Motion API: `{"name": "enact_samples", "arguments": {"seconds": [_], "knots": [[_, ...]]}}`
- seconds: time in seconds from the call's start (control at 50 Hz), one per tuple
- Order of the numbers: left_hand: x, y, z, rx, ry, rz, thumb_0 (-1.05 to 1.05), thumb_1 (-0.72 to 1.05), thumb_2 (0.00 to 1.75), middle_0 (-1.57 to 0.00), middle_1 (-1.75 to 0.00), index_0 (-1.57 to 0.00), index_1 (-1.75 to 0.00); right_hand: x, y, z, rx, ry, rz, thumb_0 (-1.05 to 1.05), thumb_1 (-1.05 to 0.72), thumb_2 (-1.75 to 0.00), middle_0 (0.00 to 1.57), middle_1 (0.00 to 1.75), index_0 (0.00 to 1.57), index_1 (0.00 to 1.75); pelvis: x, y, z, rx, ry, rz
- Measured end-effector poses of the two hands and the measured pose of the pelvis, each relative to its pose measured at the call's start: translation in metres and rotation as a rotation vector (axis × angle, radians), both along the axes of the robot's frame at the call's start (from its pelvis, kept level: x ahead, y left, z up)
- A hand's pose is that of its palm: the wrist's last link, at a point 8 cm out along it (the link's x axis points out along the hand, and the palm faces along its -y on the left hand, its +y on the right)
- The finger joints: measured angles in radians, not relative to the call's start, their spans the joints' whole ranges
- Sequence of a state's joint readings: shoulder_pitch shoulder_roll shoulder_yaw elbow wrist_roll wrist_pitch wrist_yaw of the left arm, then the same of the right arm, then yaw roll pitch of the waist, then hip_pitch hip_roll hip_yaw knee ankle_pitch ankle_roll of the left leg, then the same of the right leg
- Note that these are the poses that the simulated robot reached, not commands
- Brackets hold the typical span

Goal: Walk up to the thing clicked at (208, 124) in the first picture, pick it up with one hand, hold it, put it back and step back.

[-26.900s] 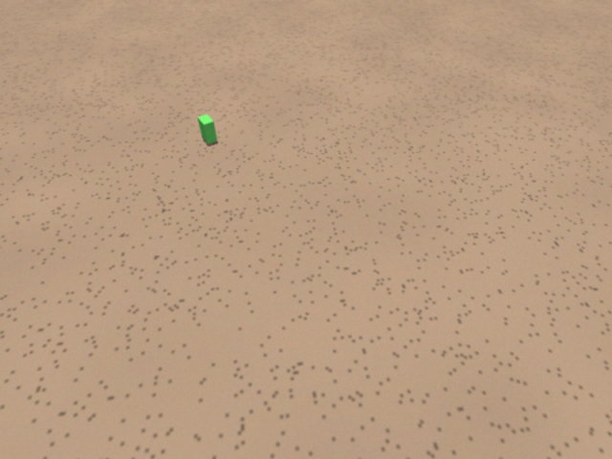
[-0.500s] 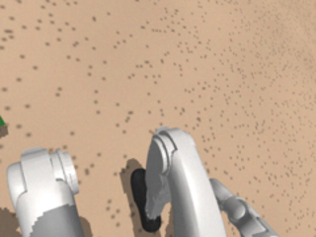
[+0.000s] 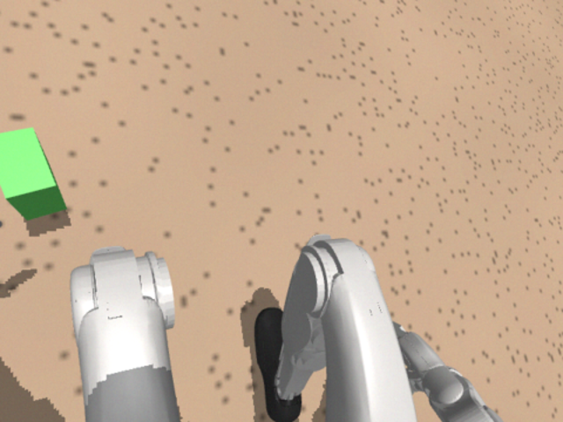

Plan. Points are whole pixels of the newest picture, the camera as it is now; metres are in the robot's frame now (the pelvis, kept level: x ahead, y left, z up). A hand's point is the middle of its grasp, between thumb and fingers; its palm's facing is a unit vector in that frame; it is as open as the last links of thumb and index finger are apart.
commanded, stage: home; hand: left
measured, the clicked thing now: (29, 177) +0.45 +0.31 -0.24
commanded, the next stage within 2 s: none
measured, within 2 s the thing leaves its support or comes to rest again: neither
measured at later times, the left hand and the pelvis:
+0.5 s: hand out of the picture +0.26 +0.34 +0.04, palm faces +0.26 -0.86 -0.45, open 17.6 cm; pelvis +0.01 -0.01 +0.14, yaw +8 degrees
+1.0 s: hand out of the picture +0.23 +0.25 +0.27, palm faces +0.31 -0.88 -0.35, open 17.5 cm; pelvis +0.08 +0.00 +0.36, yaw +12 degrees
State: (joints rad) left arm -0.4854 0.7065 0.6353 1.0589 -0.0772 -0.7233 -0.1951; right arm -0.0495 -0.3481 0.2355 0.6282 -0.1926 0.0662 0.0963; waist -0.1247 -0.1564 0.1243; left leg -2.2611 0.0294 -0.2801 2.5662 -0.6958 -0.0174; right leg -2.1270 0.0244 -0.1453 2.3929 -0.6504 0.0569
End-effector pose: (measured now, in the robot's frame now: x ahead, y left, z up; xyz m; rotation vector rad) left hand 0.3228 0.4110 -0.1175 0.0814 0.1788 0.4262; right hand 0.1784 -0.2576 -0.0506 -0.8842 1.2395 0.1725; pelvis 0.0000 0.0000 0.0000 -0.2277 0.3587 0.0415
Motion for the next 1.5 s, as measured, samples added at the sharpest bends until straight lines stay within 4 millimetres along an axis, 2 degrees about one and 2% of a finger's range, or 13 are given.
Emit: {"name": "enact_samples", "arguments": {"seconds": [0.06, 0.12, 0.26, 0.32, 0.42, 0.58, 0.76, 0.9, 1.04, 1.16, 1.22, 1.3, 1.5], "knots": [[-0.004, -0.005, 0.014, -0.003, 0.074, -0.025, 0.00, -0.25, 0.32, -0.20, -0.33, -0.22, -0.29, 0.016, 0.011, 0.005, 0.056, -0.069, -0.040, 0.00, -0.88, -0.89, 0.21, 0.30, 0.21, 0.30, 0.000, 0.000, 0.011, 0.008, 0.032, 0.012], [-0.009, 0.000, 0.036, 0.027, 0.140, -0.024, 0.00, -0.35, 0.24, -0.17, -0.25, -0.18, -0.22, 0.027, 0.021, 0.011, 0.116, -0.122, -0.076, 0.00, -0.90, -0.90, 0.21, 0.30, 0.21, 0.30, 0.000, 0.000, 0.022, 0.016, 0.065, 0.025], [-0.032, 0.023, 0.101, 0.147, 0.270, 0.029, -0.01, -0.48, 0.13, -0.11, -0.13, -0.11, -0.12, 0.029, 0.029, 0.015, 0.232, -0.157, -0.190, 0.00, -0.91, -0.90, 0.21, 0.30, 0.20, 0.30, 0.000, 0.000, 0.049, 0.048, 0.134, 0.050], [-0.049, 0.016, 0.124, 0.181, 0.345, 0.024, -0.01, -0.51, 0.10, -0.09, -0.10, -0.09, -0.10, 0.024, 0.030, 0.019, 0.274, -0.139, -0.241, 0.00, -0.90, -0.90, 0.21, 0.30, 0.20, 0.30, 0.000, -0.001, 0.066, 0.067, 0.164, 0.058], [-0.076, -0.014, 0.160, 0.192, 0.460, 0.000, -0.01, -0.56, 0.06, -0.07, -0.07, -0.07, -0.07, 0.021, 0.033, 0.042, 0.321, -0.117, -0.299, 0.00, -0.90, -0.90, 0.21, 0.30, 0.20, 0.30, 0.003, -0.004, 0.105, 0.093, 0.200, 0.069], [-0.100, -0.054, 0.236, 0.155, 0.546, 0.029, -0.01, -0.58, 0.04, -0.06, -0.05, -0.06, -0.05, 0.045, 0.034, 0.117, 0.351, -0.211, -0.325, 0.01, -0.90, -0.90, 0.21, 0.30, 0.20, 0.30, 0.016, -0.012, 0.181, 0.128, 0.199, 0.089], [-0.110, -0.084, 0.317, 0.082, 0.619, 0.071, -0.01, -0.57, 0.04, -0.06, -0.05, -0.05, -0.05, 0.088, 0.032, 0.220, 0.372, -0.398, -0.309, 0.01, -0.90, -0.90, 0.21, 0.30, 0.20, 0.30, 0.040, -0.013, 0.263, 0.155, 0.135, 0.112], [-0.116, -0.108, 0.373, 0.016, 0.665, 0.079, -0.01, -0.56, 0.05, -0.06, -0.05, -0.06, -0.05, 0.105, 0.038, 0.292, 0.381, -0.489, -0.300, 0.01, -0.90, -0.90, 0.21, 0.30, 0.20, 0.30, 0.061, -0.008, 0.321, 0.169, 0.059, 0.131], [-0.118, -0.126, 0.433, -0.012, 0.656, 0.071, -0.01, -0.56, 0.05, -0.06, -0.05, -0.06, -0.05, 0.108, 0.050, 0.347, 0.396, -0.546, -0.309, 0.01, -0.90, -0.90, 0.21, 0.30, 0.20, 0.30, 0.081, -0.001, 0.369, 0.180, -0.034, 0.148], [-0.119, -0.138, 0.481, -0.013, 0.609, 0.052, -0.01, -0.54, 0.06, -0.06, -0.06, -0.06, -0.05, 0.109, 0.061, 0.379, 0.428, -0.600, -0.322, 0.01, -0.90, -0.90, 0.21, 0.30, 0.20, 0.30, 0.094, 0.007, 0.397, 0.190, -0.106, 0.157], [-0.121, -0.142, 0.497, -0.012, 0.583, 0.045, -0.01, -0.54, 0.06, -0.06, -0.06, -0.06, -0.06, 0.111, 0.066, 0.388, 0.447, -0.624, -0.318, 0.01, -0.90, -0.90, 0.21, 0.30, 0.20, 0.30, 0.098, 0.009, 0.405, 0.195, -0.133, 0.159], [-0.126, -0.147, 0.509, -0.018, 0.570, 0.040, -0.01, -0.54, 0.06, -0.06, -0.06, -0.06, -0.06, 0.116, 0.071, 0.396, 0.471, -0.646, -0.302, 0.01, -0.90, -0.90, 0.21, 0.30, 0.20, 0.30, 0.099, 0.010, 0.410, 0.200, -0.159, 0.162], [-0.141, -0.151, 0.506, -0.037, 0.603, 0.053, -0.01, -0.53, 0.07, -0.06, -0.06, -0.06, -0.06, 0.120, 0.069, 0.403, 0.480, -0.663, -0.252, 0.01, -0.90, -0.90, 0.21, 0.30, 0.20, 0.30, 0.094, 0.005, 0.415, 0.211, -0.189, 0.171]]}}
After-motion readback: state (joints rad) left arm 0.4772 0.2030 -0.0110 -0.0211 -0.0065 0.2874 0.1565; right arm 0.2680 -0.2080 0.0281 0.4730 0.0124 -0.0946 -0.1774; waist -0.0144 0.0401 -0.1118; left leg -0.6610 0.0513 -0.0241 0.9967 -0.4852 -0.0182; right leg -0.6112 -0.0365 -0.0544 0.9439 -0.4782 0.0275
